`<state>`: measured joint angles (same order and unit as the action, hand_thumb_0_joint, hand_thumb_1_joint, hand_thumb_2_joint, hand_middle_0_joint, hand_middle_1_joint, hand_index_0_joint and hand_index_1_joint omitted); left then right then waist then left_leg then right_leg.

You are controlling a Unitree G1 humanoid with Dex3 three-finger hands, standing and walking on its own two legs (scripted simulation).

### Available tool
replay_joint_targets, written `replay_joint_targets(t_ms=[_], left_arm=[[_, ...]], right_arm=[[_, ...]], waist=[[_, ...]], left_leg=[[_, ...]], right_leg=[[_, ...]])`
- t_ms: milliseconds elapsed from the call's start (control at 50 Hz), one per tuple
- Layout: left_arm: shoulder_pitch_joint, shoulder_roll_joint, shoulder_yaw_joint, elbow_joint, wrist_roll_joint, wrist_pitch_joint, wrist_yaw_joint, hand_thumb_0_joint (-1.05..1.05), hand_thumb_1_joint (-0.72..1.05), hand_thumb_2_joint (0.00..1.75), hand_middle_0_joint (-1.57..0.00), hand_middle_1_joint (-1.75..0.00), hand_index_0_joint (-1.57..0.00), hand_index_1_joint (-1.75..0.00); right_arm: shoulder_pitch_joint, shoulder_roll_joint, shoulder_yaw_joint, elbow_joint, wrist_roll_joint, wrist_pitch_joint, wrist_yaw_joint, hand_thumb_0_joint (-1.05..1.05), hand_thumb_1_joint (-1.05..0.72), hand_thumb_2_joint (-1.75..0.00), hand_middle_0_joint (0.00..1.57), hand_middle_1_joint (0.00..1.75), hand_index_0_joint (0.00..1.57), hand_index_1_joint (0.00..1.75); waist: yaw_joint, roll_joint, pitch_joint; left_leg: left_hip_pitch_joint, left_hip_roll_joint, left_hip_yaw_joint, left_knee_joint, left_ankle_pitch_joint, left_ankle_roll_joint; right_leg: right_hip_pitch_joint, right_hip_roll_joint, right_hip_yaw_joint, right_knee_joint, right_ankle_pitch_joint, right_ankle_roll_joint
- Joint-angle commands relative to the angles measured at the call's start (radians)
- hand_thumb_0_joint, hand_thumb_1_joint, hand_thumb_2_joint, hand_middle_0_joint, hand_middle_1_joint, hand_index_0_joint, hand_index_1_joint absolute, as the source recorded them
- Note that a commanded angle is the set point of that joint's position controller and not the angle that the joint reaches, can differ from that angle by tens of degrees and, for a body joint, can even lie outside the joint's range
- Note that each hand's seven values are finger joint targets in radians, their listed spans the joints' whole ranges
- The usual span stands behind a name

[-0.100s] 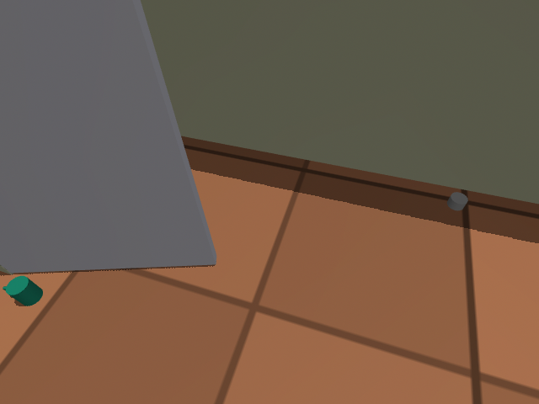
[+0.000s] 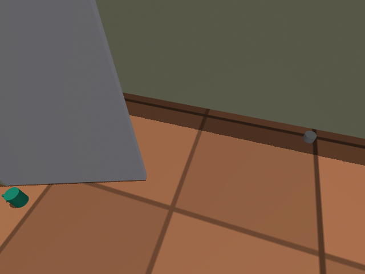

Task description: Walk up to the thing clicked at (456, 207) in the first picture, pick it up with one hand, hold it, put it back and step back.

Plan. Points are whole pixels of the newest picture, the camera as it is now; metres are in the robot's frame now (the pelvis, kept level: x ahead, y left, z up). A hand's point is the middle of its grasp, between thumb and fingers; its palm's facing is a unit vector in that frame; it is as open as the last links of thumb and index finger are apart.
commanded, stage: stand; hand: left
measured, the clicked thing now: (309, 136) +1.09 -0.80 -0.76
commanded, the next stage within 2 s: walk up in 1.02 s
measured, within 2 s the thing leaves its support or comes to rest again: neither
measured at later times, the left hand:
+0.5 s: hand out of the picture +0.08 +0.25 -0.16, palm faces -0.03 -0.94 -0.34, open 7.4 cm
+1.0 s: hand out of the picture +0.07 +0.25 -0.16, palm faces -0.02 -0.94 -0.34, open 7.4 cm
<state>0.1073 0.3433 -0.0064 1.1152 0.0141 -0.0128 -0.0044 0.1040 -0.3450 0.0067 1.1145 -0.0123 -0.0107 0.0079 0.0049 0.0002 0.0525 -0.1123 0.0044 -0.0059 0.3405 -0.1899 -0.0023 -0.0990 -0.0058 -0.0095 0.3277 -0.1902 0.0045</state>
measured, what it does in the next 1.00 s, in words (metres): stands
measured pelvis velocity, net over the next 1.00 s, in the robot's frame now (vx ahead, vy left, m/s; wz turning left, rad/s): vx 0.00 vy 0.00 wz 0.00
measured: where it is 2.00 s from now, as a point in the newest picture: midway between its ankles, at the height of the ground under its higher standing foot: (250, 271)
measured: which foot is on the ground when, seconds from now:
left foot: down 0.00-1.00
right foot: down 0.00-1.00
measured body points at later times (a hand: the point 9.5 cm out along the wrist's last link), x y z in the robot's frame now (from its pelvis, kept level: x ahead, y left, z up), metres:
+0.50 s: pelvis +0.00 +0.00 +0.00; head +0.01 +0.00 +0.45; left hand +0.08 +0.30 -0.13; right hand +0.08 -0.29 -0.13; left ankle +0.00 +0.12 -0.75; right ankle -0.01 -0.12 -0.75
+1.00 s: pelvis +0.00 +0.00 +0.00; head +0.01 +0.00 +0.45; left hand +0.07 +0.30 -0.13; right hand +0.08 -0.30 -0.13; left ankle +0.00 +0.12 -0.75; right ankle -0.01 -0.12 -0.75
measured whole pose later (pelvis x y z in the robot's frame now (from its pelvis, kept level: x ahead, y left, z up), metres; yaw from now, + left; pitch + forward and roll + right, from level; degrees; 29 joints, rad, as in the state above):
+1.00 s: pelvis +0.00 +0.00 +0.00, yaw +0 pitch -2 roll +0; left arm 0.12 0.35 -0.01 1.12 0.01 -0.01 0.00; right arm 0.12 -0.35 0.01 1.12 -0.01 -0.01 0.01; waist 0.00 0.00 0.05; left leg -0.10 0.00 -0.01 0.32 -0.18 0.00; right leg -0.09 -0.01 -0.01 0.31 -0.19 0.01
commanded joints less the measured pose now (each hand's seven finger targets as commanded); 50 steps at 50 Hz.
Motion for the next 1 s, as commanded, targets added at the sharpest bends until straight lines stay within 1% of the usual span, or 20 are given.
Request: replay_joint_targets(t_ms=[0, 20, 100, 120, 180, 220, 240, 280, 340, 400, 460, 480, 520, 540, 620, 700, 780, 840, 920, 980], left_arm=[[-0.032, 0.210, 0.042, -0.055, -0.004, -0.025, 0.016, 0.00, 0.90, 0.90, -0.20, -0.30, -0.20, -0.30], [-0.033, 0.207, 0.041, -0.060, -0.003, -0.026, 0.016, 0.00, 0.90, 0.90, -0.20, -0.30, -0.20, -0.30], [-0.028, 0.202, 0.040, -0.054, -0.004, -0.023, 0.015, 0.00, 0.90, 0.90, -0.20, -0.30, -0.20, -0.30], [-0.030, 0.206, 0.040, -0.057, -0.003, -0.023, 0.015, 0.00, 0.90, 0.90, -0.20, -0.30, -0.20, -0.30], [-0.030, 0.206, 0.040, -0.056, -0.003, -0.023, 0.015, 0.00, 0.90, 0.90, -0.20, -0.30, -0.20, -0.30], [-0.036, 0.213, 0.041, -0.057, -0.004, -0.022, 0.016, 0.00, 0.90, 0.90, -0.20, -0.30, -0.20, -0.30], [-0.040, 0.210, 0.041, -0.061, -0.002, -0.022, 0.016, 0.00, 0.90, 0.90, -0.20, -0.30, -0.20, -0.30], [-0.032, 0.205, 0.039, -0.056, -0.004, -0.020, 0.017, 0.00, 0.90, 0.90, -0.20, -0.30, -0.20, -0.30], [-0.030, 0.213, 0.039, -0.059, -0.003, -0.024, 0.017, 0.00, 0.90, 0.90, -0.20, -0.30, -0.20, -0.30], [-0.031, 0.209, 0.039, -0.059, -0.004, -0.020, 0.016, 0.00, 0.90, 0.90, -0.20, -0.30, -0.20, -0.30], [-0.024, 0.211, 0.039, -0.056, -0.003, -0.020, 0.017, 0.00, 0.90, 0.90, -0.20, -0.30, -0.20, -0.30], [-0.022, 0.208, 0.039, -0.054, -0.002, -0.019, 0.016, 0.00, 0.90, 0.90, -0.20, -0.30, -0.20, -0.30], [-0.029, 0.211, 0.040, -0.058, -0.001, -0.020, 0.016, 0.00, 0.90, 0.90, -0.20, -0.30, -0.20, -0.30], [-0.026, 0.210, 0.039, -0.057, -0.004, -0.020, 0.016, 0.00, 0.90, 0.90, -0.20, -0.30, -0.20, -0.30], [-0.024, 0.215, 0.041, -0.058, -0.002, -0.023, 0.017, 0.00, 0.90, 0.90, -0.20, -0.30, -0.20, -0.30], [-0.022, 0.208, 0.040, -0.058, -0.003, -0.022, 0.015, 0.00, 0.90, 0.90, -0.20, -0.30, -0.20, -0.30], [-0.021, 0.216, 0.043, -0.058, -0.002, -0.021, 0.016, 0.00, 0.90, 0.90, -0.20, -0.30, -0.20, -0.30], [-0.018, 0.215, 0.041, -0.057, -0.002, -0.023, 0.017, 0.00, 0.90, 0.90, -0.20, -0.30, -0.20, -0.30], [-0.013, 0.211, 0.040, -0.055, -0.005, -0.021, 0.016, 0.00, 0.90, 0.90, -0.20, -0.30, -0.20, -0.30], [-0.016, 0.215, 0.042, -0.056, -0.004, -0.021, 0.016, 0.00, 0.90, 0.90, -0.20, -0.30, -0.20, -0.30]], right_arm=[[-0.043, -0.209, -0.042, -0.059, 0.005, -0.025, -0.017, 0.00, -0.90, -0.90, 0.20, 0.30, 0.20, 0.30], [-0.047, -0.211, -0.042, -0.061, 0.005, -0.025, -0.017, 0.00, -0.90, -0.90, 0.20, 0.30, 0.20, 0.30], [-0.040, -0.209, -0.039, -0.055, 0.006, -0.025, -0.019, 0.00, -0.90, -0.90, 0.20, 0.30, 0.20, 0.30], [-0.049, -0.211, -0.040, -0.057, 0.005, -0.026, -0.019, 0.00, -0.90, -0.90, 0.20, 0.30, 0.20, 0.30], [-0.047, -0.209, -0.039, -0.055, 0.005, -0.026, -0.019, 0.00, -0.90, -0.90, 0.20, 0.30, 0.20, 0.30], [-0.034, -0.204, -0.038, -0.051, 0.004, -0.024, -0.019, 0.00, -0.90, -0.90, 0.20, 0.30, 0.20, 0.30], [-0.036, -0.209, -0.040, -0.054, 0.002, -0.026, -0.020, 0.00, -0.90, -0.90, 0.20, 0.30, 0.20, 0.30], [-0.039, -0.214, -0.040, -0.051, 0.005, -0.025, -0.019, 0.00, -0.90, -0.90, 0.20, 0.30, 0.20, 0.30], [-0.032, -0.207, -0.041, -0.052, 0.004, -0.025, -0.018, 0.00, -0.90, -0.90, 0.20, 0.30, 0.20, 0.30], [-0.032, -0.207, -0.037, -0.050, 0.002, -0.027, -0.019, 0.00, -0.90, -0.90, 0.20, 0.30, 0.20, 0.30], [-0.037, -0.210, -0.041, -0.050, 0.005, -0.025, -0.019, 0.00, -0.90, -0.90, 0.20, 0.30, 0.20, 0.30], [-0.034, -0.212, -0.042, -0.048, 0.005, -0.024, -0.019, 0.00, -0.90, -0.90, 0.20, 0.30, 0.20, 0.30], [-0.034, -0.211, -0.042, -0.051, 0.005, -0.024, -0.018, 0.00, -0.90, -0.90, 0.20, 0.30, 0.20, 0.30], [-0.030, -0.210, -0.041, -0.048, 0.005, -0.024, -0.018, 0.00, -0.90, -0.90, 0.20, 0.30, 0.20, 0.30], [-0.034, -0.212, -0.044, -0.053, 0.004, -0.023, -0.017, 0.00, -0.90, -0.90, 0.20, 0.30, 0.20, 0.30], [-0.028, -0.208, -0.040, -0.051, 0.004, -0.025, -0.016, 0.00, -0.90, -0.90, 0.20, 0.30, 0.20, 0.30], [-0.030, -0.209, -0.041, -0.054, 0.004, -0.025, -0.018, 0.00, -0.90, -0.90, 0.20, 0.30, 0.20, 0.30], [-0.036, -0.213, -0.041, -0.054, 0.006, -0.023, -0.019, 0.00, -0.90, -0.90, 0.20, 0.30, 0.20, 0.30], [-0.029, -0.214, -0.041, -0.049, 0.005, -0.021, -0.018, 0.00, -0.90, -0.90, 0.20, 0.30, 0.20, 0.30], [-0.029, -0.210, -0.040, -0.051, 0.005, -0.020, -0.017, 0.00, -0.90, -0.90, 0.20, 0.30, 0.20, 0.30]], waist=[[-0.003, 0.006, -0.082], [-0.002, 0.007, -0.088], [-0.001, 0.012, -0.069], [0.001, 0.007, -0.081], [0.001, 0.006, -0.084], [-0.005, -0.009, -0.078], [-0.005, 0.001, -0.084], [0.000, 0.019, -0.073], [-0.004, -0.012, -0.098], [-0.001, 0.014, -0.074], [0.001, -0.003, -0.068], [0.000, -0.004, -0.063], [-0.003, 0.003, -0.076], [-0.002, -0.003, -0.057], [-0.003, -0.008, -0.070], [-0.002, 0.010, -0.063], [-0.001, 0.005, -0.085], [-0.003, 0.001, -0.074], [-0.003, 0.004, -0.065], [-0.002, 0.001, -0.062]], left_leg=[[0.024, 0.120, -0.094, -0.044, 0.168, 0.033], [0.027, 0.119, -0.092, -0.038, 0.183, 0.034], [0.002, 0.119, -0.099, -0.055, 0.147, 0.031], [0.019, 0.122, -0.095, -0.049, 0.167, 0.032], [0.024, 0.124, -0.099, -0.051, 0.168, 0.032], [0.013, 0.121, -0.096, -0.056, 0.155, 0.031], [0.015, 0.121, -0.094, -0.054, 0.174, 0.031], [0.002, 0.122, -0.099, -0.060, 0.173, 0.030], [0.029, 0.121, -0.094, -0.047, 0.194, 0.032], [0.004, 0.121, -0.095, -0.061, 0.183, 0.030], [0.013, 0.120, -0.099, -0.062, 0.167, 0.031], [0.009, 0.119, -0.099, -0.063, 0.140, 0.031], [0.014, 0.120, -0.100, -0.064, 0.150, 0.033], [0.005, 0.116, -0.101, -0.069, 0.143, 0.031], [0.018, 0.119, -0.101, -0.059, 0.150, 0.035], [-0.001, 0.118, -0.102, -0.066, 0.131, 0.031], [0.017, 0.122, -0.101, -0.059, 0.183, 0.033], [0.030, 0.120, -0.101, -0.055, 0.180, 0.032], [0.019, 0.118, -0.100, -0.059, 0.138, 0.030], [0.008, 0.117, -0.099, -0.062, 0.144, 0.031]], right_leg=[[-0.002, -0.125, 0.091, -0.047, 0.156, -0.030], [-0.002, -0.126, 0.089, -0.046, 0.173, -0.030], [0.004, -0.123, 0.091, -0.050, 0.136, -0.028], [0.005, -0.126, 0.090, -0.047, 0.155, -0.030], [0.006, -0.127, 0.088, -0.045, 0.146, -0.029], [0.008, -0.127, 0.091, -0.051, 0.139, -0.028], [0.010, -0.128, 0.091, -0.047, 0.161, -0.030], [0.018, -0.127, 0.088, -0.046, 0.149, -0.028], [0.015, -0.131, 0.088, -0.045, 0.173, -0.029], [0.022, -0.128, 0.087, -0.043, 0.159, -0.029], [0.004, -0.126, 0.084, -0.050, 0.132, -0.028], [0.001, -0.126, 0.087, -0.055, 0.119, -0.029], [0.009, -0.129, 0.087, -0.052, 0.126, -0.031], [-0.002, -0.125, 0.087, -0.055, 0.112, -0.030], [0.007, -0.130, 0.089, -0.057, 0.132, -0.030], [0.010, -0.130, 0.092, -0.060, 0.119, -0.030], [0.025, -0.131, 0.087, -0.048, 0.160, -0.030], [0.008, -0.129, 0.087, -0.057, 0.160, -0.028], [0.007, -0.130, 0.090, -0.063, 0.128, -0.031], [0.010, -0.128, 0.090, -0.065, 0.130, -0.031]])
